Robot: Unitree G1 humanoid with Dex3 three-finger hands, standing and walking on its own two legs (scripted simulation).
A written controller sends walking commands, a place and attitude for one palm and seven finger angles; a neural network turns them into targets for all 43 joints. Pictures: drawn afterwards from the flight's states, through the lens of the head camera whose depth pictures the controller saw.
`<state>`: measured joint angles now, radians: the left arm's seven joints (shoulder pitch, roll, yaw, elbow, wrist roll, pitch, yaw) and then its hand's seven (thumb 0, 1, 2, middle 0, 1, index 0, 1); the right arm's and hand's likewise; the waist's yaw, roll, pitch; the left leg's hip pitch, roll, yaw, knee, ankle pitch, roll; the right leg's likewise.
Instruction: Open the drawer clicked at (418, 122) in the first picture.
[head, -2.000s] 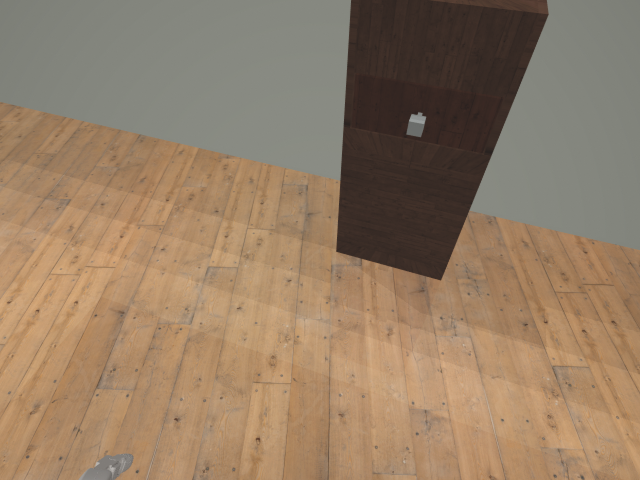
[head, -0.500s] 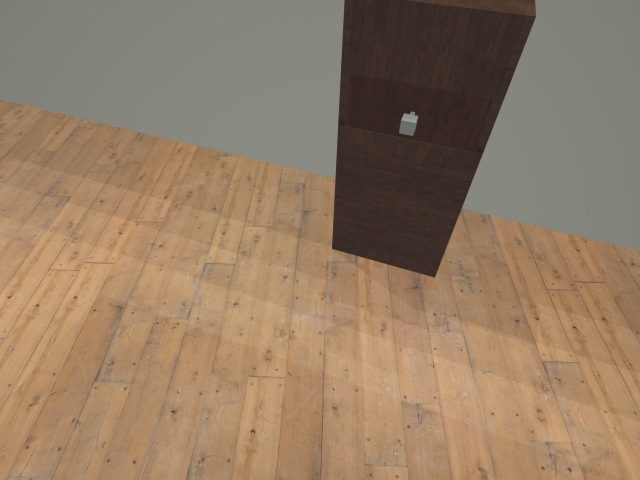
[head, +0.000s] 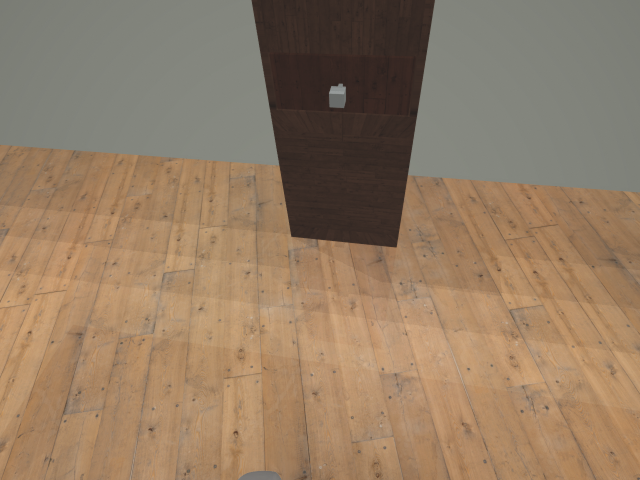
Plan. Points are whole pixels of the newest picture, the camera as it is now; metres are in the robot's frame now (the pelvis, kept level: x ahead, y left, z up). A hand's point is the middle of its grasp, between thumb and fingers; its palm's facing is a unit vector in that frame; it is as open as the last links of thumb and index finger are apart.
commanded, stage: walk to a spot facing it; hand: left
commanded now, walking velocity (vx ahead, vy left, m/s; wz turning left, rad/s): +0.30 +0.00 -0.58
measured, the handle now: (338, 93) +1.05 +0.06 -0.07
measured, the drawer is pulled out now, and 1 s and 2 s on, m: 0.00 0.00 0.00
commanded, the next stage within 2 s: turn to face it in 0.96 s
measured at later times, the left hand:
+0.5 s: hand out of the picture +0.12 +0.23 -0.16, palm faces -0.10 -0.98 -0.19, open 7.4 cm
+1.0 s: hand (247, 294) +0.45 +0.20 -0.15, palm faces -0.53 -0.84 -0.16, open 7.4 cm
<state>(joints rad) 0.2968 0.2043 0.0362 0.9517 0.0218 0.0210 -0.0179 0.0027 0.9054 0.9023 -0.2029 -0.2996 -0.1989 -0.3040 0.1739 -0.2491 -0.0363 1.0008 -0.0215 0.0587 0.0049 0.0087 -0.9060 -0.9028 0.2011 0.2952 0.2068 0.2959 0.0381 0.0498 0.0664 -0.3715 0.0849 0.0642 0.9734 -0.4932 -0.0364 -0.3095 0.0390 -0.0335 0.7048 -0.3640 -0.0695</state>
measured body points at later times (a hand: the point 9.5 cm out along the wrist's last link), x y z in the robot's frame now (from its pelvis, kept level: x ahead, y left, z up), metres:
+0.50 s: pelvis +0.15 +0.05 +0.01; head +0.17 +0.06 +0.46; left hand +0.13 +0.29 -0.14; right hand +0.23 -0.21 -0.11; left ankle +0.23 +0.14 -0.71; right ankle +0.01 -0.07 -0.72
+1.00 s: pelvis +0.25 +0.10 +0.02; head +0.29 +0.11 +0.47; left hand +0.48 +0.24 -0.14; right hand +0.09 -0.09 -0.12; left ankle +0.24 +0.14 -0.72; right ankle +0.19 -0.04 -0.64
